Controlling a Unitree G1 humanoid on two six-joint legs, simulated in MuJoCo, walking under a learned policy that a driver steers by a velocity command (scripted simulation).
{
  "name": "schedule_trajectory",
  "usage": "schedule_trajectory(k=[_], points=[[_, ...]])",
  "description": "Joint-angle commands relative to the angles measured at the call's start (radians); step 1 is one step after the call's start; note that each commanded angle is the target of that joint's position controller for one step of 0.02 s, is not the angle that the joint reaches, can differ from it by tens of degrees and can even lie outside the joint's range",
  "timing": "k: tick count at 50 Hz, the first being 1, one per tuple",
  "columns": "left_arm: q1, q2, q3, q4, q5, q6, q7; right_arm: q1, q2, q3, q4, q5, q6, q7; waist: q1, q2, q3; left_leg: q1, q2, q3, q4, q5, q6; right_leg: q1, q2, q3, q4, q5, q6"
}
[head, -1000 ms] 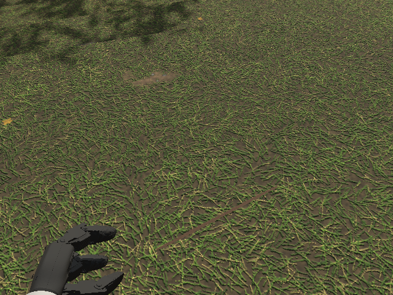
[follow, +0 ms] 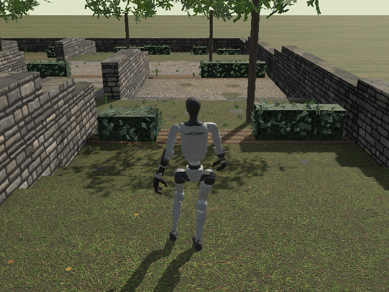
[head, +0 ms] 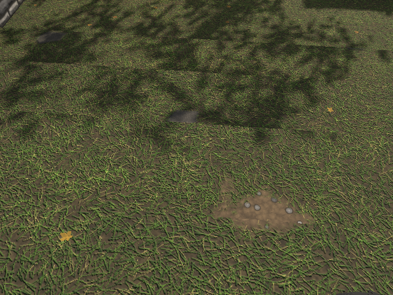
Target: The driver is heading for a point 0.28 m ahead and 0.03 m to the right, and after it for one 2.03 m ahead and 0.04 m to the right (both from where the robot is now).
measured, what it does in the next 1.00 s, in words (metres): goes down: left foot 0.18 m lower, then right foot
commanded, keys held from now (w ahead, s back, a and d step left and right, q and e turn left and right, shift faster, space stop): w+e+shift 0.06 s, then e+shift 0.20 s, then shift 0.04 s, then q+shift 0.70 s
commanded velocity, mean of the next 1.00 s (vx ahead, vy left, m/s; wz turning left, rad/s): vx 0.29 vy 0.00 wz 0.03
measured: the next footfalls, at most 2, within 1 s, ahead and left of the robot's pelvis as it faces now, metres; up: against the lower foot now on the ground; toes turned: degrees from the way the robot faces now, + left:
left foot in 0.30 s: +0.45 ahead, +0.16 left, -0.18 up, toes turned -16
right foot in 0.54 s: +0.54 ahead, -0.11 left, -0.18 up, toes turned -17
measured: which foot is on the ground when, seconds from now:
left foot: up 0.00-0.28, down 0.30-0.56, up 0.58-0.82, down 0.84-1.00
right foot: down 0.00-0.28, up 0.30-0.52, down 0.54-0.84, up 0.86-1.00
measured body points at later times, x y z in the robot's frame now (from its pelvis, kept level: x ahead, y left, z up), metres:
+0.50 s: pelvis +0.40 +0.06 -0.18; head +0.44 +0.04 +0.27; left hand +0.67 +0.21 -0.27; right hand +0.28 -0.17 -0.32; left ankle +0.41 +0.17 -0.90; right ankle +0.46 -0.10 -0.87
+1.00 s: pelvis +0.52 +0.10 -0.16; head +0.54 +0.11 +0.29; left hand +0.68 +0.41 -0.23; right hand +0.65 -0.18 -0.26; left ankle +0.54 +0.18 -0.90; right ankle +0.53 -0.07 -0.84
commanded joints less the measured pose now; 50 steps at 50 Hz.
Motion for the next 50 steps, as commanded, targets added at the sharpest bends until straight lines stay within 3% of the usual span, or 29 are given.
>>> schedule_trajectory(k=[1, 4, 9, 10, 12, 13, 14, 15, 16, 17, 18, 19, 20, 21, 23, 26, 28, 29, 30, 33, 34, 36, 40, 42, 43, 44, 45, 47, 50], points=[[-0.057, 0.177, 0.043, -0.089, -0.002, -0.042, 0.006, 0.020, -0.108, -0.021, -0.058, -0.023, 0.037, 0.026, -0.075, 0.008, 0.031, 0.020, 0.025, 0.086, -0.182, 0.111, -0.028, -0.145, -0.258, 0.399, -0.322, 0.416, -0.195], [0.137, 0.148, 0.035, -0.026, 0.005, -0.054, 0.020, -0.137, -0.166, -0.065, -0.096, 0.020, 0.008, 0.032, 0.035, 0.033, 0.035, -0.331, 0.041, 0.017, -0.261, 0.393, 0.024, 0.175, -0.260, 0.443, -0.202, 0.435, -0.157], [0.115, 0.111, 0.016, -0.024, 0.001, -0.036, 0.050, -0.199, -0.036, -0.029, -0.129, 0.006, -0.012, 0.072, 0.081, -0.051, -0.019, 0.056, -0.116, 0.134, -0.512, 0.838, 0.064, -0.080, -0.124, 0.359, 0.007, 0.310, -0.033], [0.234, -0.042, -0.058, 0.025, 0.149, -0.086, -0.007, -0.074, 0.085, 0.016, -0.115, -0.038, -0.024, 0.079, 0.051, -0.199, -0.074, 0.422, -0.021, 0.038, -0.601, 0.951, 0.038, -0.257, 0.048, 0.086, 0.111, -0.078, 0.141], [-0.002, 0.073, -0.026, -0.082, 0.082, -0.120, -0.048, 0.321, -0.083, -0.039, 0.022, -0.033, -0.005, 0.064, -0.185, 0.000, 0.006, 0.759, -0.053, 0.129, -0.565, 0.890, -0.019, -0.488, 0.063, 0.145, 0.362, -0.038, 0.165], [-0.144, 0.124, -0.026, -0.142, 0.026, -0.112, -0.064, 0.603, -0.148, -0.061, 0.136, -0.035, 0.008, 0.071, -0.334, 0.070, 0.059, 0.824, 0.039, 0.093, -0.833, 1.063, 0.010, -0.469, 0.074, 0.127, 0.617, -0.024, 0.207], [-0.147, 0.116, -0.048, -0.149, -0.005, -0.082, -0.070, 0.790, -0.168, -0.072, 0.262, -0.043, 0.025, 0.088, -0.377, 0.201, 0.104, 0.826, 0.148, 0.088, -1.131, 1.334, 0.074, -0.397, 0.121, 0.091, 1.005, -0.328, 0.242], [-0.063, 0.076, -0.068, -0.139, 0.031, -0.058, -0.084, 0.787, -0.154, -0.072, 0.278, -0.046, 0.012, 0.106, -0.294, 0.162, 0.044, 0.922, 0.233, 0.034, -1.007, 1.346, 0.142, -0.441, 0.046, 0.141, 1.177, -0.366, 0.240], [-0.036, 0.031, -0.059, -0.199, 0.038, -0.061, -0.078, 0.807, -0.178, -0.073, 0.261, -0.071, -0.004, 0.099, -0.251, 0.327, -0.130, 1.047, 0.261, 0.035, -0.677, 1.788, 0.237, -0.500, 0.053, 0.133, 1.376, -0.524, 0.281], [0.376, -0.066, -0.077, -0.138, 0.085, -0.072, -0.100, 0.451, -0.249, -0.091, 0.125, -0.004, -0.012, 0.117, 0.058, 0.353, -0.624, 1.400, 0.493, -0.184, -0.361, 2.138, 0.537, -0.645, -0.040, 0.117, 1.397, -0.508, 0.309], [0.168, 0.022, -0.087, -0.182, 0.068, -0.066, -0.092, 0.373, -0.181, -0.076, 0.048, -0.061, -0.018, 0.099, -0.103, 0.199, -0.439, 1.244, 0.438, -0.190, -0.416, 2.003, 0.475, -0.842, -0.087, 0.045, 1.445, -0.596, 0.327], [0.018, 0.034, -0.090, -0.258, 0.043, -0.070, -0.078, 0.233, -0.207, -0.089, 0.015, -0.025, -0.015, 0.098, -0.101, 0.176, -0.359, 1.015, 0.476, -0.309, -0.509, 1.484, 0.472, -0.941, -0.143, 0.089, 1.404, -0.588, 0.319], [-0.120, 0.031, -0.096, -0.273, 0.047, -0.077, -0.036, 0.123, -0.124, -0.054, -0.003, -0.014, -0.038, 0.071, -0.067, 0.000, -0.110, 0.551, 0.516, -0.456, -0.761, 0.950, 0.427, -0.906, -0.309, 0.227, 0.981, -0.287, 0.309], [-0.225, 0.020, -0.099, -0.273, 0.083, -0.090, -0.022, 0.120, -0.064, -0.031, 0.027, 0.019, -0.058, 0.050, -0.044, -0.019, -0.004, 0.210, 0.352, -0.265, -0.849, 0.987, 0.365, -0.647, -0.398, 0.164, 0.505, -0.058, 0.267], [-0.163, -0.078, -0.126, -0.178, 0.043, -0.067, -0.070, 0.110, -0.124, -0.042, 0.047, 0.015, -0.078, 0.067, 0.068, 0.125, -0.053, -0.142, 0.076, -0.022, -0.803, 1.063, 0.264, -0.045, -0.343, 0.010, 0.222, 0.248, 0.269], [-0.097, 0.158, -0.052, -0.132, -0.014, -0.072, -0.056, 0.154, -0.275, -0.112, 0.015, 0.032, -0.083, 0.095, 0.055, 0.024, -0.087, -0.077, 0.054, -0.089, -0.766, 0.776, 0.239, 0.176, -0.175, -0.073, 0.047, 0.412, 0.216], [-0.173, 0.323, 0.007, -0.209, 0.028, -0.098, -0.013, 0.278, -0.123, -0.078, 0.006, 0.065, -0.093, 0.109, 0.040, -0.144, -0.269, -0.079, -0.058, -0.005, -0.509, 0.515, 0.068, 0.408, -0.486, 0.143, 0.011, 1.210, -0.122], [-0.060, 0.261, 0.009, -0.207, 0.039, -0.095, -0.010, 0.384, -0.035, -0.041, 0.000, 0.056, -0.100, 0.086, 0.060, -0.243, -0.531, -0.160, -0.097, 0.085, -0.273, 0.076, -0.003, 0.640, -0.785, 0.419, -0.042, 1.282, -0.389], [-0.011, 0.195, 0.000, -0.176, 0.064, -0.083, 0.009, 0.275, -0.051, -0.053, -0.023, 0.039, -0.079, 0.066, 0.089, -0.194, -0.463, -0.234, -0.095, 0.101, -0.065, -0.390, -0.029, 0.571, -0.780, 0.485, -0.093, 1.150, -0.367], [-0.329, 0.107, -0.001, -0.232, 0.002, -0.084, 0.043, 0.370, -0.070, -0.055, 0.012, -0.007, -0.037, 0.016, -0.072, -0.125, -0.209, -0.112, 0.032, 0.080, -0.064, -0.273, -0.045, 0.188, -0.636, 0.193, -0.250, 0.644, -0.137], [-0.413, 0.105, 0.007, -0.254, 0.009, -0.090, 0.055, 0.394, -0.054, -0.051, 0.021, -0.012, -0.030, 0.021, -0.106, -0.118, -0.161, 0.005, 0.031, 0.112, -0.100, -0.201, -0.045, 0.065, -0.594, 0.098, -0.298, 0.573, -0.087], [-0.483, 0.174, 0.045, -0.283, 0.038, -0.109, 0.072, 0.392, -0.027, -0.048, 0.037, 0.011, -0.016, 0.065, -0.129, -0.076, -0.132, 0.151, 0.006, 0.202, -0.263, -0.004, -0.047, -0.021, -0.506, -0.061, -0.350, 0.425, -0.002], [-0.487, 0.173, 0.074, -0.295, 0.065, -0.091, 0.067, 0.286, -0.062, -0.065, -0.001, 0.038, -0.023, 0.140, -0.108, -0.074, -0.091, 0.228, 0.005, 0.193, -0.504, 0.184, 0.011, 0.003, -0.544, -0.103, -0.290, 0.106, 0.044], [-0.468, 0.097, 0.051, -0.279, 0.063, -0.091, 0.059, 0.338, -0.157, -0.113, 0.014, 0.046, -0.061, 0.123, -0.132, -0.010, -0.077, 0.351, -0.039, 0.160, -0.615, 0.364, 0.078, -0.066, -0.510, -0.121, -0.145, -0.081, 0.115], [-0.430, 0.015, 0.031, -0.305, 0.044, -0.091, 0.057, 0.391, -0.273, -0.144, 0.017, 0.034, -0.086, 0.096, -0.131, 0.213, -0.068, 0.422, 0.111, -0.088, -0.768, 0.789, 0.207, -0.160, -0.361, -0.243, 0.129, -0.182, 0.221], [-0.391, -0.014, 0.013, -0.377, 0.042, -0.107, 0.066, 0.365, -0.431, -0.178, -0.046, 0.033, -0.113, 0.093, -0.072, 0.279, -0.163, 0.549, 0.294, -0.454, -0.849, 0.879, 0.421, -0.301, -0.192, -0.135, 0.272, -0.385, 0.268], [-0.430, 0.044, 0.022, -0.353, 0.025, -0.099, 0.059, 0.340, -0.377, -0.180, -0.032, 0.007, -0.119, 0.087, -0.111, 0.167, -0.100, 0.546, 0.278, -0.448, -0.888, 0.590, 0.409, -0.394, -0.190, -0.002, 0.297, -0.346, 0.269], [-0.467, 0.120, 0.048, -0.324, 0.041, -0.073, 0.074, 0.290, -0.227, -0.133, -0.029, 0.048, -0.109, 0.075, -0.116, 0.170, -0.060, 0.516, 0.181, -0.365, -0.899, 0.284, 0.316, -0.457, -0.226, 0.038, 0.468, -0.238, 0.248], [-0.362, 0.106, 0.026, -0.276, 0.064, -0.073, 0.083, 0.168, -0.194, -0.108, -0.075, 0.037, -0.073, 0.080, -0.028, 0.065, -0.070, 0.377, 0.157, -0.319, -0.908, 0.383, 0.299, -0.324, -0.261, 0.072, 0.430, -0.134, 0.245]])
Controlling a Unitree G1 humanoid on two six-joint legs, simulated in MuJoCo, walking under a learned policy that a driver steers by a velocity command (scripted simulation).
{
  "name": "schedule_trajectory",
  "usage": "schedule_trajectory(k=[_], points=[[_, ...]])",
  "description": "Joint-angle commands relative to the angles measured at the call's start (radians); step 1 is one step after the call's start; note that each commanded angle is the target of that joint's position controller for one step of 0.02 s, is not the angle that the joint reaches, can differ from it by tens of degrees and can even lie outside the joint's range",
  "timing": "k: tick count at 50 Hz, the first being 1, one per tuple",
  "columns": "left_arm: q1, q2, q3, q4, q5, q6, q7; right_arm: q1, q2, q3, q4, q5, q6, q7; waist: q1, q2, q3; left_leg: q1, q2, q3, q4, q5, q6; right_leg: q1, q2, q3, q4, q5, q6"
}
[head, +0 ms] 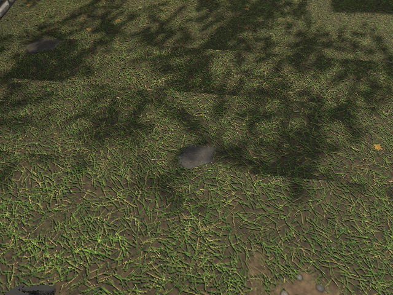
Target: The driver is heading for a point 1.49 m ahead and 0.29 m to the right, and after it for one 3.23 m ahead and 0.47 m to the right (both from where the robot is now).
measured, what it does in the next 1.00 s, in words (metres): walks ahead, turning right: right foot, then left foot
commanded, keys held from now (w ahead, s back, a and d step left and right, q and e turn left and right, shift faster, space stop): shift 0.04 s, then e+shift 0.68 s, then shift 0.06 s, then q+shift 0.22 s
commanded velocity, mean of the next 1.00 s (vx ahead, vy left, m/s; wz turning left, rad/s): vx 0.01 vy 0.00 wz -0.32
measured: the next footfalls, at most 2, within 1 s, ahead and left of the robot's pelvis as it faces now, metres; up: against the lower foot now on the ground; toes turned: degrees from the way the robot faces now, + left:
right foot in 0.22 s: +0.16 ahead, -0.17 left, +0.00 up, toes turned -8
left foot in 0.94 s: +0.27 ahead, +0.06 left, +0.00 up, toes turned -7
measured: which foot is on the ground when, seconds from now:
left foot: down 0.00-0.48, up 0.50-0.92, down 0.94-1.00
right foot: up 0.00-0.20, down 0.22-1.00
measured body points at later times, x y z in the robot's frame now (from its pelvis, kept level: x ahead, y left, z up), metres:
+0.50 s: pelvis +0.08 -0.06 -0.01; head +0.10 -0.07 +0.44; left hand +0.24 +0.20 -0.11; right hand +0.19 -0.37 -0.09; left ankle +0.02 +0.08 -0.74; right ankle +0.12 -0.17 -0.74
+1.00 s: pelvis +0.13 -0.07 -0.01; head +0.14 -0.09 +0.43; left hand +0.39 +0.06 -0.08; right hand +0.11 -0.33 -0.15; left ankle +0.20 +0.05 -0.74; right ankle +0.12 -0.17 -0.74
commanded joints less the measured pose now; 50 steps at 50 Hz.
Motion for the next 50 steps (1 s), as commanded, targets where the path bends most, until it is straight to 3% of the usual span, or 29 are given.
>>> schedule_trajectory(k=[1, 5, 8, 9, 11, 12, 13, 14, 17, 19, 21, 23, 24, 25, 26, 27, 28, 29, 31, 36, 38, 40, 42, 43, 45, 46, 48, 49, 50], points=[[0.022, 0.086, 0.003, -0.041, -0.004, -0.007, 0.002, -0.092, -0.139, -0.027, -0.112, -0.005, 0.004, -0.005, 0.048, 0.045, -0.071, 0.118, 0.253, -0.338, -0.221, 0.226, 0.195, -0.090, -0.035, 0.053, -0.048, 0.101, 0.007], [0.069, 0.068, -0.018, 0.022, -0.013, 0.015, -0.056, -0.070, -0.150, -0.029, -0.146, 0.004, 0.008, -0.003, -0.021, 0.053, -0.075, 0.118, 0.256, -0.275, -0.167, 0.247, 0.186, -0.027, -0.062, 0.002, -0.198, 0.202, 0.033], [0.082, 0.013, -0.045, 0.065, -0.017, 0.013, -0.109, -0.114, -0.067, 0.019, -0.137, 0.034, 0.028, 0.029, -0.021, 0.010, -0.056, 0.010, 0.222, -0.223, -0.078, 0.153, 0.110, 0.111, -0.110, -0.009, -0.383, 0.370, 0.047], [0.097, 0.011, -0.048, 0.073, -0.032, 0.007, -0.124, -0.139, -0.061, 0.028, -0.136, 0.042, 0.040, 0.047, 0.001, -0.005, -0.057, -0.043, 0.198, -0.215, -0.054, 0.134, 0.084, 0.183, -0.098, -0.025, -0.431, 0.473, 0.040], [0.087, 0.057, -0.041, 0.059, -0.043, -0.015, -0.126, -0.120, -0.068, 0.032, -0.122, 0.053, 0.052, 0.063, 0.002, 0.013, -0.082, -0.019, 0.139, -0.192, -0.033, 0.127, 0.033, 0.201, -0.075, -0.030, -0.446, 0.589, -0.010], [0.016, 0.132, -0.027, 0.019, -0.039, -0.026, -0.114, -0.057, -0.125, 0.006, -0.125, 0.050, 0.054, 0.048, -0.066, -0.009, -0.103, 0.069, 0.108, -0.165, -0.045, 0.027, 0.033, 0.126, -0.075, -0.003, -0.441, 0.626, -0.073], [-0.051, 0.198, -0.008, -0.014, -0.018, -0.030, -0.092, 0.008, -0.219, -0.033, -0.125, 0.033, 0.054, 0.016, -0.121, -0.006, -0.102, 0.166, 0.107, -0.158, -0.042, 0.001, 0.073, 0.005, -0.063, 0.030, -0.440, 0.556, -0.132], [-0.043, 0.194, -0.006, -0.015, -0.012, -0.038, -0.081, 0.006, -0.253, -0.052, -0.122, 0.019, 0.051, -0.013, -0.121, 0.013, -0.091, 0.241, 0.162, -0.186, -0.038, 0.039, 0.132, -0.084, -0.051, 0.045, -0.432, 0.517, -0.141], [0.058, 0.055, -0.044, 0.010, -0.014, -0.053, -0.068, -0.030, -0.167, -0.037, -0.115, 0.016, 0.041, -0.077, -0.073, 0.105, -0.021, 0.288, 0.393, -0.328, -0.119, 0.267, 0.289, -0.161, -0.030, -0.006, -0.324, 0.257, -0.106], [0.084, 0.052, -0.040, 0.027, -0.005, -0.048, -0.074, -0.084, -0.133, -0.027, -0.126, 0.005, 0.037, -0.099, -0.055, 0.102, 0.002, 0.254, 0.411, -0.282, -0.153, 0.265, 0.253, -0.116, -0.042, -0.033, -0.298, 0.142, -0.110], [0.092, 0.051, -0.032, 0.038, 0.003, -0.044, -0.097, -0.166, -0.156, -0.029, -0.147, -0.006, 0.040, -0.116, -0.035, 0.075, 0.012, 0.200, 0.346, -0.164, -0.149, 0.198, 0.165, -0.005, -0.005, -0.089, -0.398, 0.250, -0.111], [0.102, 0.045, -0.025, 0.042, -0.020, -0.060, -0.131, -0.214, -0.180, -0.032, -0.152, -0.018, 0.047, -0.112, -0.012, 0.069, -0.013, 0.101, 0.275, -0.052, -0.090, 0.122, 0.095, 0.186, 0.057, -0.121, -0.499, 0.448, -0.136], [0.134, 0.067, -0.013, 0.041, -0.018, -0.072, -0.136, -0.199, -0.164, -0.027, -0.148, -0.026, 0.048, -0.104, 0.003, 0.032, -0.055, 0.050, 0.223, 0.011, 0.005, 0.065, 0.049, 0.299, 0.063, -0.079, -0.532, 0.558, -0.178], [0.252, 0.180, 0.017, 0.039, -0.007, -0.083, -0.112, -0.151, -0.071, -0.005, -0.186, -0.035, 0.048, -0.095, 0.016, -0.196, -0.222, -0.050, 0.074, 0.154, 0.328, -0.183, -0.085, 0.537, -0.155, 0.265, -0.620, 0.890, -0.385], [0.322, 0.240, 0.030, 0.016, 0.006, -0.082, -0.112, -0.143, -0.039, 0.010, -0.226, -0.038, 0.040, -0.091, 0.041, -0.211, -0.321, -0.241, -0.031, 0.032, 0.506, -0.544, -0.129, 0.726, -0.339, 0.600, -0.678, 0.853, -0.549], [0.334, 0.187, 0.032, 0.042, 0.013, -0.088, -0.108, -0.224, -0.068, 0.006, -0.206, -0.012, 0.048, -0.098, 0.083, -0.116, -0.117, -0.350, 0.024, -0.072, 0.630, -0.503, -0.118, 0.596, -0.300, 0.521, -0.699, 0.736, -0.462], [0.289, 0.148, 0.023, 0.030, -0.003, -0.088, -0.106, -0.219, -0.099, 0.000, -0.183, -0.023, 0.049, -0.114, 0.062, -0.082, -0.086, -0.349, 0.051, -0.068, 0.710, -0.435, -0.115, 0.533, -0.248, 0.440, -0.705, 0.668, -0.410], [0.237, 0.107, 0.009, 0.008, -0.015, -0.076, -0.102, -0.175, -0.131, -0.010, -0.157, -0.044, 0.049, -0.121, 0.027, -0.064, -0.094, -0.335, 0.064, -0.059, 0.726, -0.388, -0.106, 0.485, -0.223, 0.417, -0.719, 0.660, -0.398], [0.145, 0.084, -0.007, -0.033, -0.026, -0.061, -0.103, -0.131, -0.111, 0.005, -0.129, -0.077, 0.061, -0.122, -0.041, -0.058, -0.063, -0.227, 0.114, -0.058, 0.639, -0.317, -0.112, 0.319, -0.174, 0.376, -0.766, 0.622, -0.368], [0.111, 0.144, 0.027, -0.113, -0.010, -0.072, -0.109, -0.106, -0.098, 0.024, -0.091, -0.027, 0.082, -0.112, -0.020, -0.115, -0.070, -0.148, 0.083, -0.005, 0.372, -0.202, -0.164, 0.261, -0.083, 0.389, -0.785, 0.371, -0.336], [0.136, 0.138, 0.026, -0.140, -0.013, -0.065, -0.108, -0.102, -0.090, 0.035, -0.078, -0.040, 0.086, -0.106, 0.015, -0.098, -0.091, -0.185, 0.084, 0.003, 0.355, -0.210, -0.171, 0.290, -0.101, 0.419, -0.742, 0.384, -0.348], [0.148, 0.129, 0.024, -0.159, -0.027, -0.057, -0.106, -0.107, -0.088, 0.042, -0.063, -0.034, 0.085, -0.098, 0.043, -0.101, -0.110, -0.238, 0.105, 0.007, 0.358, -0.195, -0.175, 0.321, -0.132, 0.437, -0.693, 0.419, -0.350], [0.136, 0.087, 0.003, -0.175, -0.043, -0.050, -0.102, -0.108, -0.073, 0.053, -0.042, -0.034, 0.087, -0.082, 0.060, -0.091, -0.120, -0.251, 0.137, 0.014, 0.358, -0.175, -0.182, 0.297, -0.148, 0.428, -0.647, 0.438, -0.325], [0.095, 0.043, -0.021, -0.183, -0.054, -0.047, -0.106, -0.097, -0.048, 0.063, -0.026, -0.033, 0.086, -0.066, 0.044, -0.068, -0.124, -0.210, 0.162, 0.011, 0.320, -0.149, -0.190, 0.246, -0.133, 0.405, -0.614, 0.424, -0.286], [-0.009, -0.021, -0.069, -0.172, -0.071, -0.023, -0.144, -0.034, 0.016, 0.086, 0.022, -0.013, 0.083, -0.007, -0.026, -0.010, -0.101, -0.001, 0.169, 0.040, 0.145, 0.050, -0.201, 0.064, -0.066, 0.332, -0.570, 0.324, -0.197], [0.014, -0.038, -0.085, -0.143, -0.075, 0.005, -0.171, -0.022, 0.042, 0.092, 0.032, -0.004, 0.086, 0.029, -0.032, -0.010, -0.076, 0.072, 0.132, 0.073, 0.108, 0.112, -0.198, 0.006, -0.022, 0.298, -0.581, 0.259, -0.161], [0.062, -0.006, -0.081, -0.111, -0.103, 0.028, -0.189, -0.030, 0.004, 0.083, -0.013, 0.010, 0.063, 0.047, -0.018, -0.039, -0.103, 0.059, 0.136, 0.025, 0.066, 0.169, -0.152, 0.066, 0.014, 0.282, -0.567, 0.118, -0.101], [0.128, 0.083, -0.043, -0.130, -0.083, 0.025, -0.161, -0.137, -0.121, 0.058, -0.075, -0.001, 0.045, 0.026, 0.088, -0.002, -0.095, -0.085, 0.137, -0.029, 0.034, 0.113, -0.050, 0.159, 0.039, 0.222, -0.552, 0.060, -0.117], [0.104, 0.156, -0.013, -0.158, -0.052, 0.018, -0.120, -0.202, -0.184, 0.024, -0.103, -0.031, 0.041, -0.002, 0.100, -0.010, -0.096, -0.206, 0.126, -0.061, 0.004, 0.021, 0.026, 0.247, 0.057, 0.162, -0.508, 0.112, -0.143]])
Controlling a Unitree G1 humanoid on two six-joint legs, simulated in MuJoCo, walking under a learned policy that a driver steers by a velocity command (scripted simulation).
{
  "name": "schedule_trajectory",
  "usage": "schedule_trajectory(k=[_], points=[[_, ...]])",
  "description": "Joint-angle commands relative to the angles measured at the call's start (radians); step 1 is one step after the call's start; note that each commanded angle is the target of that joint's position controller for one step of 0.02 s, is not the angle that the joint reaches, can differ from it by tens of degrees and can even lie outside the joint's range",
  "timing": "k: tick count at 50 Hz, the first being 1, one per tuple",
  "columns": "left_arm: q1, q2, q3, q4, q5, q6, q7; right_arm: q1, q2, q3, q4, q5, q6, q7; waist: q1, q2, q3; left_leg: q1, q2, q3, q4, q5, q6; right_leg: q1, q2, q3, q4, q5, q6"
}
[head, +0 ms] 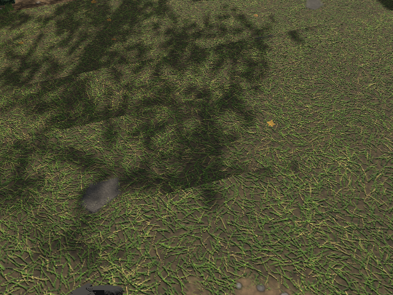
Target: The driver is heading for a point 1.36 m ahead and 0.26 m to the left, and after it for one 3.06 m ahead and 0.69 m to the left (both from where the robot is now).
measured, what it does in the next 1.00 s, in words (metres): goes down: right foot 0.18 m lower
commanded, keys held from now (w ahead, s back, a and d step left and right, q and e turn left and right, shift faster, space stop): q+shift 0.04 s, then w+q+shift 0.36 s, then w+shift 0.06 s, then w+e+shift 0.54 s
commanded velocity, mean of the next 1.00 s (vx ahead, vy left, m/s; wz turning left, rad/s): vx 0.73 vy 0.00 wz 0.13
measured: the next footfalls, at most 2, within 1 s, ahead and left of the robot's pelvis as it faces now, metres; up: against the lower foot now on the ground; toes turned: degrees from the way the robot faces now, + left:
right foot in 0.90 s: +0.57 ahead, +0.21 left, -0.18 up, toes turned +8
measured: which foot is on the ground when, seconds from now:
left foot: down 0.00-0.88, up 0.90-1.00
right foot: down 0.00-0.30, up 0.32-0.88, down 0.90-1.00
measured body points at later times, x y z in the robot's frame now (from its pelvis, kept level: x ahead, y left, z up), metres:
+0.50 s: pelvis +0.13 +0.13 +0.00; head +0.11 +0.15 +0.45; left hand +0.17 +0.43 -0.11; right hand +0.27 -0.12 -0.10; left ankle +0.05 +0.16 -0.73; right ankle +0.24 +0.00 -0.66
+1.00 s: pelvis +0.53 +0.23 -0.19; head +0.56 +0.26 +0.26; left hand +0.55 +0.51 -0.33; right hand +0.55 -0.04 -0.31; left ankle +0.33 +0.31 -0.68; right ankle +0.53 +0.21 -0.91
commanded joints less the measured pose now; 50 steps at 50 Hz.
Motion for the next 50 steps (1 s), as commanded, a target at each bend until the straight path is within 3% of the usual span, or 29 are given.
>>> schedule_trajectory(k=[1, 2, 5, 8, 11, 13, 14, 15, 16, 17, 18, 20, 22, 23, 24, 27, 30, 33, 35, 39, 41, 42, 44, 45, 46, 47, 48, 49, 50], points=[[0.062, 0.285, 0.109, -0.095, 0.047, -0.012, 0.066, -0.176, -0.246, -0.077, -0.176, -0.019, -0.055, -0.033, 0.133, -0.044, -0.090, -0.161, 0.026, -0.140, -0.150, 0.130, 0.176, 0.193, -0.137, 0.030, -0.064, -0.075, -0.059], [0.059, 0.263, 0.107, -0.106, 0.055, -0.017, 0.090, -0.160, -0.218, -0.076, -0.184, -0.011, -0.064, -0.045, 0.125, -0.044, -0.098, -0.154, 0.036, -0.174, -0.150, 0.180, 0.201, 0.205, -0.157, 0.044, -0.045, 0.006, -0.098], [0.194, 0.179, 0.081, -0.074, 0.066, -0.022, 0.138, -0.045, -0.142, -0.064, -0.154, -0.007, -0.058, -0.058, 0.118, -0.142, -0.006, -0.283, -0.029, -0.181, -0.109, -0.337, 0.224, 0.224, -0.276, 0.217, -0.162, -0.537, -0.172], [0.206, 0.147, 0.064, -0.044, 0.036, -0.048, 0.149, -0.082, -0.060, -0.049, -0.146, -0.039, -0.074, -0.042, 0.125, -0.208, -0.026, -0.351, -0.079, -0.015, 0.118, -0.020, 0.147, 0.359, -0.456, 0.396, -0.270, -0.496, -0.235], [0.203, 0.138, 0.053, -0.012, 0.036, -0.051, 0.145, -0.136, -0.030, -0.045, -0.165, -0.041, -0.081, -0.024, 0.112, -0.171, 0.037, -0.280, -0.027, 0.049, 0.195, -0.077, 0.127, 0.238, -0.471, 0.257, -0.303, -0.414, -0.172], [0.055, 0.190, 0.054, -0.028, 0.062, -0.028, 0.129, 0.000, -0.032, -0.048, -0.101, -0.030, -0.103, 0.007, 0.036, -0.122, 0.051, 0.123, -0.090, 0.142, 0.100, 0.038, 0.116, -0.053, -0.376, 0.033, -0.251, -0.428, -0.112], [0.072, 0.310, 0.124, 0.011, 0.038, 0.006, 0.108, 0.038, -0.110, -0.089, -0.135, 0.049, 0.001, 0.011, -0.017, -0.338, -0.045, 0.289, -0.113, 0.106, 0.108, -0.007, 0.126, -0.148, -0.296, -0.094, -0.142, -0.250, -0.032], [0.019, 0.275, 0.117, -0.001, 0.035, 0.020, 0.105, 0.230, -0.186, -0.122, -0.086, 0.056, 0.049, -0.003, -0.123, -0.203, -0.087, 0.510, -0.125, 0.052, 0.067, -0.073, 0.161, -0.294, -0.253, -0.197, 0.135, 0.002, 0.012], [-0.022, 0.178, 0.096, -0.035, 0.048, 0.024, 0.096, 0.348, -0.274, -0.142, -0.063, 0.041, 0.066, -0.021, -0.174, 0.179, -0.073, 0.614, 0.080, -0.366, -0.128, -0.280, 0.249, -0.553, -0.164, -0.288, 0.627, -0.233, 0.066], [-0.044, 0.136, 0.082, -0.083, 0.059, 0.026, 0.095, 0.247, -0.289, -0.123, -0.139, 0.058, 0.069, -0.028, -0.111, 0.235, -0.029, 0.561, 0.185, -0.763, -0.259, -0.105, 0.345, -0.755, -0.095, -0.120, 0.708, -0.310, 0.087], [-0.055, 0.161, 0.083, -0.078, 0.065, 0.023, 0.097, 0.203, -0.278, -0.135, -0.147, 0.054, 0.081, -0.044, -0.092, 0.136, -0.028, 0.492, 0.238, -0.829, -0.310, -0.193, 0.412, -0.745, -0.161, -0.038, 0.713, -0.278, 0.092], [-0.029, 0.220, 0.103, -0.023, 0.059, 0.030, 0.102, 0.079, -0.199, -0.114, -0.165, 0.048, 0.076, -0.055, 0.004, 0.019, 0.067, 0.255, 0.154, -0.630, -0.289, -0.146, 0.364, -0.567, -0.228, -0.036, 0.547, -0.181, 0.110], [0.039, 0.186, 0.091, 0.036, 0.078, 0.058, 0.105, 0.027, -0.168, -0.106, -0.161, 0.042, 0.060, -0.067, 0.036, 0.094, 0.075, 0.105, 0.072, -0.472, -0.332, -0.008, 0.324, -0.392, -0.239, -0.110, 0.487, -0.057, 0.126], [0.065, 0.193, 0.097, 0.069, 0.077, 0.060, 0.099, 0.040, -0.169, -0.108, -0.146, 0.016, 0.041, -0.063, 0.036, 0.081, 0.055, 0.091, 0.065, -0.433, -0.337, 0.057, 0.329, -0.350, -0.241, -0.122, 0.517, 0.071, 0.103], [0.060, 0.196, 0.101, 0.077, 0.073, 0.062, 0.096, 0.053, -0.165, -0.107, -0.133, 0.020, 0.027, -0.061, 0.039, 0.053, 0.050, 0.110, 0.060, -0.419, -0.337, 0.097, 0.327, -0.364, -0.246, -0.121, 0.500, 0.127, 0.088], [-0.079, 0.237, 0.131, 0.062, 0.050, 0.047, 0.084, 0.217, -0.188, -0.117, -0.031, 0.028, -0.018, -0.069, -0.017, 0.026, 0.074, 0.405, 0.070, -0.394, -0.311, 0.114, 0.291, -0.617, -0.263, -0.053, 0.345, 0.235, 0.055], [-0.133, 0.159, 0.109, 0.091, 0.048, 0.032, 0.041, 0.193, -0.154, -0.104, -0.005, 0.026, -0.037, -0.086, -0.023, 0.004, 0.064, 0.242, 0.009, -0.242, -0.305, 0.032, 0.259, -0.398, -0.200, -0.136, 0.134, 0.550, 0.024], [-0.179, 0.145, 0.111, 0.105, 0.031, 0.037, 0.022, 0.239, -0.161, -0.099, 0.021, 0.007, -0.052, -0.099, -0.052, -0.023, 0.114, 0.214, 0.033, -0.202, -0.295, 0.037, 0.240, -0.361, -0.126, -0.079, 0.102, 0.593, -0.022], [-0.232, 0.143, 0.113, 0.097, 0.026, 0.037, 0.030, 0.274, -0.148, -0.091, 0.068, -0.001, -0.046, -0.112, -0.060, -0.012, 0.156, 0.269, 0.036, -0.134, -0.241, 0.133, 0.218, -0.396, -0.121, -0.113, 0.064, 0.599, -0.049], [-0.294, 0.124, 0.099, 0.073, 0.055, 0.015, 0.050, 0.397, -0.135, -0.073, 0.153, -0.017, -0.053, -0.132, -0.111, -0.043, 0.188, 0.488, 0.040, -0.060, -0.139, 0.521, 0.152, -0.456, -0.108, -0.212, 0.013, 0.558, -0.106], [-0.200, 0.130, 0.096, 0.110, 0.066, -0.001, 0.068, 0.352, -0.143, -0.065, 0.168, -0.027, -0.045, -0.147, -0.045, -0.064, 0.167, 0.521, 0.027, 0.014, 0.015, 0.892, 0.102, -0.322, -0.073, -0.256, -0.147, 0.520, -0.122], [-0.047, 0.128, 0.095, 0.165, 0.065, 0.003, 0.073, 0.327, -0.143, -0.060, 0.180, -0.017, -0.039, -0.154, 0.027, -0.047, 0.072, 0.455, 0.020, 0.043, 0.195, 0.946, 0.086, -0.075, -0.071, -0.290, -0.152, 0.620, -0.121], [0.422, 0.176, 0.125, 0.325, 0.049, 0.026, 0.081, 0.157, -0.136, -0.056, 0.166, -0.003, -0.030, -0.166, 0.278, -0.096, -0.083, 0.222, -0.018, 0.061, 0.781, 0.933, 0.060, 0.412, -0.129, -0.235, -0.185, 0.708, -0.174], [0.588, 0.198, 0.134, 0.390, 0.057, 0.032, 0.077, -0.046, -0.166, -0.076, 0.129, 0.014, -0.023, -0.163, 0.414, -0.208, -0.033, -0.085, -0.166, 0.170, 1.341, 0.155, 0.021, 0.623, -0.216, -0.150, -0.385, 0.813, -0.295], [0.592, 0.292, 0.153, 0.408, 0.032, 0.036, 0.082, -0.155, -0.120, -0.066, 0.051, 0.000, -0.035, -0.149, 0.353, -0.217, -0.007, -0.431, -0.177, 0.134, 1.408, -0.341, 0.045, 0.813, -0.246, -0.116, -0.124, 0.847, -0.246], [0.607, 0.326, 0.145, 0.405, 0.043, 0.015, 0.093, 0.013, -0.112, -0.045, -0.017, 0.061, -0.055, -0.139, 0.222, -0.289, -0.156, -0.730, -0.091, -0.031, 1.304, -0.381, 0.004, 1.184, -0.438, 0.152, 0.074, 1.194, -0.367], [0.590, 0.275, 0.147, 0.398, 0.046, 0.024, 0.098, 0.006, -0.144, -0.035, -0.016, 0.031, -0.050, -0.137, 0.239, -0.058, -0.240, -0.864, -0.022, -0.058, 1.265, -0.341, 0.001, 1.250, -0.478, 0.310, 0.030, 0.821, -0.443], [0.529, 0.260, 0.143, 0.381, 0.035, 0.011, 0.122, -0.041, -0.175, -0.040, -0.040, 0.007, -0.065, -0.128, 0.202, 0.008, -0.198, -0.885, 0.015, -0.148, 1.116, -0.243, 0.014, 1.109, -0.496, 0.426, -0.127, 0.377, -0.441], [0.348, 0.237, 0.133, 0.367, 0.032, 0.013, 0.146, -0.084, -0.178, -0.046, -0.033, -0.025, -0.054, -0.104, 0.078, 0.091, -0.067, -0.752, 0.020, -0.100, 0.909, -0.167, 0.023, 0.762, -0.404, 0.423, -0.299, 0.179, -0.364]])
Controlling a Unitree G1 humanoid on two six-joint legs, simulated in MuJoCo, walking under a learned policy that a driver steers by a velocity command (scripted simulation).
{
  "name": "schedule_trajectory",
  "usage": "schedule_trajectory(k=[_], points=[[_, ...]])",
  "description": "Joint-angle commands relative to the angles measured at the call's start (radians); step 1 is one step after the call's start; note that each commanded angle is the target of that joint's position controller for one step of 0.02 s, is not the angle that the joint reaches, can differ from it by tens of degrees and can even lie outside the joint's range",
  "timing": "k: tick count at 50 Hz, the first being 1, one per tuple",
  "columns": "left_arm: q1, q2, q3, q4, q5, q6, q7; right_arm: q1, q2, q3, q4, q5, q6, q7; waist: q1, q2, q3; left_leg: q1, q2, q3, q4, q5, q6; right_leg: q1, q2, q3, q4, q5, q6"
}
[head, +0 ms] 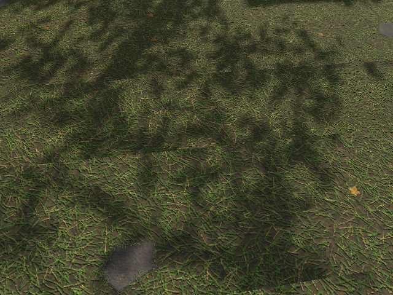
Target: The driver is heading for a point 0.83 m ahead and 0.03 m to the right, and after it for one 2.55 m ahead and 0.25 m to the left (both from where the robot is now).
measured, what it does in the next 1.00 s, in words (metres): goes down: left foot, then right foot 0.18 m lower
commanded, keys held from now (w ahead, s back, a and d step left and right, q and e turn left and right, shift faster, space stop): w+e+shift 0.22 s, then w+shift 0.34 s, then w+q+shift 0.02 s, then q+shift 0.42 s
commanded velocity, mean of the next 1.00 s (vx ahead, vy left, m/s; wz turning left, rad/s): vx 0.77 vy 0.00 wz -0.16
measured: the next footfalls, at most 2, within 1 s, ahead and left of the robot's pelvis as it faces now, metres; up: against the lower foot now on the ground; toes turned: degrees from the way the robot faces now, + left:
left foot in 0.20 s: +0.38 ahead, +0.18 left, +0.00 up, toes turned -12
right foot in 0.62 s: +0.70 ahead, -0.11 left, -0.18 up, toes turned -22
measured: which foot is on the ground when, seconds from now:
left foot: up 0.00-0.18, down 0.20-0.58, up 0.60-0.90, down 0.92-1.00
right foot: down 0.00-0.20, up 0.22-0.60, down 0.62-0.92, up 0.94-1.00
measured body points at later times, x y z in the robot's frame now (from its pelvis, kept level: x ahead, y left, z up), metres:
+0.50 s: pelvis +0.49 +0.01 -0.03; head +0.50 +0.00 +0.42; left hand +0.82 +0.19 -0.07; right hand +0.30 -0.23 -0.15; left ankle +0.35 +0.18 -0.72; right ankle +0.64 -0.12 -0.71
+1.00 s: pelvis +0.94 -0.06 -0.21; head +0.97 -0.08 +0.24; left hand +1.09 +0.19 -0.32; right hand +1.04 -0.34 -0.32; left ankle +1.07 +0.00 -0.91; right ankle +0.77 -0.17 -0.78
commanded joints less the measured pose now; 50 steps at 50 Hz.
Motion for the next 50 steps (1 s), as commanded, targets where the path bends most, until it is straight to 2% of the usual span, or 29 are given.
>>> schedule_trajectory(k=[1, 3, 7, 9, 10, 11, 12, 15, 19, 20, 21, 23, 29, 30, 31, 32, 33, 34, 35, 36, 37, 40, 41, 44, 46, 47, 48, 49, 50], points=[[0.080, 0.200, 0.038, -0.031, -0.006, -0.017, 0.046, -0.145, -0.216, -0.037, -0.210, -0.061, -0.030, 0.040, -0.037, 0.078, 0.001, -0.559, 0.128, -0.154, -0.436, 0.063, -0.027, 0.325, -0.496, 0.672, -0.231, 0.211, -0.254], [0.009, 0.159, 0.020, -0.053, 0.003, -0.041, 0.023, -0.250, -0.198, -0.031, -0.238, -0.049, -0.007, 0.040, -0.074, 0.166, 0.167, -0.205, 0.161, -0.101, -0.761, 0.177, -0.071, -0.225, -0.400, 0.566, -0.287, 0.314, -0.225], [-0.015, 0.196, 0.049, -0.056, -0.042, -0.069, -0.003, -0.134, -0.097, -0.021, -0.185, -0.004, -0.011, 0.047, -0.098, 0.057, 0.046, 0.407, 0.024, 0.026, -0.891, 0.559, -0.037, -0.480, -0.213, 0.391, -0.174, 0.523, -0.080], [-0.160, 0.229, 0.053, -0.088, -0.038, -0.067, -0.008, 0.314, -0.176, -0.076, -0.056, -0.014, -0.013, 0.036, -0.353, 0.078, -0.211, 0.804, -0.006, 0.015, -0.837, 0.603, -0.007, -0.462, -0.142, 0.277, 0.392, 0.912, 0.026], [-0.264, 0.205, 0.052, -0.106, -0.017, -0.063, -0.013, 0.480, -0.212, -0.092, -0.009, 0.003, -0.027, 0.024, -0.455, 0.090, -0.222, 0.865, 0.025, 0.013, -0.953, 0.660, -0.006, -0.506, -0.090, 0.232, 0.728, 0.644, 0.062], [-0.239, 0.044, 0.022, -0.144, -0.017, -0.058, -0.008, 0.447, -0.227, -0.093, -0.009, -0.020, -0.051, 0.021, -0.387, 0.373, -0.180, 0.806, 0.261, -0.296, -1.179, 0.370, 0.014, -0.597, 0.015, 0.182, 1.140, -0.208, 0.068], [0.020, -0.049, -0.009, -0.182, -0.040, -0.048, 0.002, 0.165, -0.205, -0.076, -0.076, -0.027, -0.066, 0.038, -0.059, 0.424, -0.111, 0.688, 0.446, -0.700, -1.336, 0.249, 0.073, -0.741, -0.068, 0.190, 1.180, -0.211, 0.068], [-0.109, 0.083, 0.019, -0.167, 0.044, 0.028, -0.034, -0.062, -0.156, -0.091, -0.117, 0.006, -0.091, 0.049, -0.005, 0.042, 0.141, 0.177, 0.371, -0.569, -1.454, -0.094, 0.198, -0.633, -0.234, 0.150, 0.892, -0.135, 0.077], [-0.108, 0.062, 0.018, -0.188, 0.050, 0.055, -0.090, -0.067, -0.219, -0.120, -0.034, 0.010, -0.104, 0.037, 0.086, 0.154, 0.062, 0.015, 0.280, -0.241, -1.512, 0.119, 0.179, -0.294, -0.233, 0.040, 0.656, 0.194, 0.084], [-0.051, 0.087, 0.026, -0.161, 0.047, 0.052, -0.081, -0.075, -0.196, -0.116, -0.038, 0.002, -0.103, 0.040, 0.104, 0.069, 0.042, 0.038, 0.246, -0.151, -1.445, 0.241, 0.180, -0.265, -0.213, -0.042, 0.662, 0.258, 0.076], [-0.236, 0.071, 0.019, -0.190, 0.025, 0.018, -0.072, 0.021, -0.110, -0.098, -0.016, -0.001, -0.130, 0.040, -0.009, -0.032, 0.146, 0.144, 0.170, -0.042, -1.411, 0.073, 0.126, -0.447, -0.235, 0.023, 0.453, 0.445, 0.085], [-0.336, -0.006, -0.014, -0.193, 0.028, -0.028, -0.081, 0.044, -0.115, -0.097, 0.013, -0.010, -0.145, 0.038, -0.025, -0.027, 0.106, 0.048, 0.107, 0.064, -1.401, -0.021, 0.086, -0.177, -0.203, -0.058, 0.191, 0.760, 0.096], [0.120, 0.097, 0.006, -0.003, 0.063, -0.015, -0.021, 0.024, -0.172, -0.092, 0.064, 0.019, -0.029, -0.002, 0.197, -0.025, -0.077, 0.170, 0.094, 0.104, -0.548, 0.587, 0.104, 0.316, -0.272, 0.003, -0.178, 0.774, 0.044], [0.180, 0.113, 0.010, 0.012, 0.073, -0.022, -0.006, -0.032, -0.187, -0.101, 0.054, 0.037, -0.004, 0.001, 0.254, -0.099, -0.043, 0.024, -0.005, 0.100, -0.144, 0.206, 0.087, 0.419, -0.353, 0.088, -0.375, 0.858, -0.011], [0.198, 0.182, 0.015, 0.013, 0.060, -0.030, -0.009, -0.088, -0.176, -0.100, 0.007, 0.020, 0.007, 0.006, 0.232, -0.104, -0.021, -0.178, -0.064, 0.018, 0.024, -0.147, 0.120, 0.514, -0.400, 0.097, -0.212, 0.893, 0.026], [0.292, 0.235, 0.013, 0.031, 0.050, -0.053, -0.005, 0.055, -0.078, -0.075, -0.043, 0.056, -0.029, 0.001, 0.134, -0.231, -0.138, -0.456, -0.024, -0.162, 0.003, -0.245, 0.169, 0.828, -0.533, 0.145, 0.215, 1.463, 0.103], [0.332, 0.226, 0.024, 0.044, 0.032, -0.056, 0.003, 0.099, -0.076, -0.066, -0.017, 0.069, -0.044, -0.019, 0.155, -0.237, -0.202, -0.685, 0.015, -0.167, -0.088, -0.125, 0.183, 1.000, -0.621, 0.232, 0.230, 1.407, 0.083], [0.241, 0.147, 0.008, 0.034, 0.019, -0.056, 0.013, 0.037, -0.089, -0.072, 0.012, 0.035, -0.036, -0.011, 0.127, 0.003, -0.110, -0.646, 0.032, -0.123, -0.303, 0.077, 0.143, 0.751, -0.544, 0.180, 0.091, 1.128, 0.085], [0.130, 0.150, 0.010, 0.025, 0.021, -0.058, 0.027, 0.052, -0.068, -0.069, 0.009, -0.018, -0.020, 0.001, 0.049, -0.008, -0.134, -0.576, 0.069, -0.103, -0.366, 0.163, 0.098, 0.614, -0.589, 0.250, 0.063, 0.858, -0.014], [0.076, 0.021, -0.052, -0.023, 0.091, -0.038, -0.060, 0.055, -0.075, -0.036, -0.037, -0.067, -0.073, 0.091, 0.066, 0.050, -0.291, -0.560, 0.130, -0.249, -0.414, 0.212, -0.003, 0.526, -0.743, 0.403, 0.024, 0.950, -0.216], [0.079, 0.007, -0.055, -0.012, 0.094, -0.025, -0.095, -0.040, -0.133, -0.061, -0.040, -0.033, -0.084, 0.105, 0.024, 0.043, -0.120, -0.562, 0.186, -0.222, -0.496, 0.165, -0.038, 0.309, -0.772, 0.399, -0.010, 1.133, -0.245], [-0.049, 0.092, -0.038, -0.036, 0.031, -0.059, -0.028, -0.187, -0.009, -0.002, -0.079, -0.063, -0.070, 0.115, -0.061, 0.065, -0.079, -0.257, 0.218, -0.040, -0.948, 0.318, -0.037, -0.003, -0.511, 0.056, -0.138, 0.924, -0.041], [-0.115, 0.122, -0.026, -0.076, 0.052, -0.067, -0.021, -0.171, 0.027, 0.019, -0.043, -0.048, -0.058, 0.131, -0.070, 0.035, -0.079, -0.051, 0.164, 0.008, -1.015, 0.497, -0.013, -0.133, -0.432, -0.043, -0.145, 0.800, 0.007], [-0.138, 0.215, 0.011, -0.145, 0.070, -0.087, -0.003, -0.039, -0.153, -0.063, -0.019, -0.014, -0.075, 0.164, -0.145, 0.046, -0.055, 0.242, -0.017, 0.094, -0.942, 0.575, 0.029, -0.228, -0.377, -0.157, 0.026, 0.855, 0.119], [-0.239, 0.219, 0.009, -0.216, 0.072, -0.126, -0.017, 0.356, -0.295, -0.135, 0.040, -0.011, -0.101, 0.120, -0.338, 0.151, -0.189, 0.739, -0.013, -0.011, -0.954, 0.971, 0.190, -0.454, -0.258, -0.175, 0.627, 0.658, 0.311], [-0.054, 0.027, -0.028, -0.213, 0.030, -0.119, -0.056, 0.409, -0.334, -0.118, 0.013, -0.039, -0.102, 0.086, -0.204, 0.393, -0.530, 0.986, 0.249, -0.474, -1.087, 1.645, 0.495, -0.466, -0.108, -0.131, 1.160, -0.618, 0.421], [-0.046, -0.046, -0.059, -0.268, -0.001, -0.093, -0.073, 0.368, -0.335, -0.118, 0.011, -0.051, -0.110, 0.100, -0.189, 0.233, -0.507, 0.951, 0.402, -0.784, -1.160, 1.490, 0.593, -0.665, -0.103, 0.145, 1.215, -0.547, 0.384], [-0.231, 0.074, -0.039, -0.287, -0.022, -0.072, -0.060, 0.242, -0.268, -0.110, -0.039, -0.040, -0.119, 0.094, -0.217, 0.071, -0.173, 0.606, 0.349, -0.680, -1.193, 1.342, 0.506, -0.748, -0.157, 0.170, 1.153, -0.509, 0.358], [-0.162, 0.111, -0.026, -0.293, 0.007, -0.058, -0.028, 0.083, -0.205, -0.085, -0.080, -0.015, -0.112, 0.089, -0.103, 0.031, -0.203, 0.408, 0.295, -0.579, -1.227, 1.174, 0.482, -0.594, -0.198, 0.172, 1.075, -0.457, 0.316]])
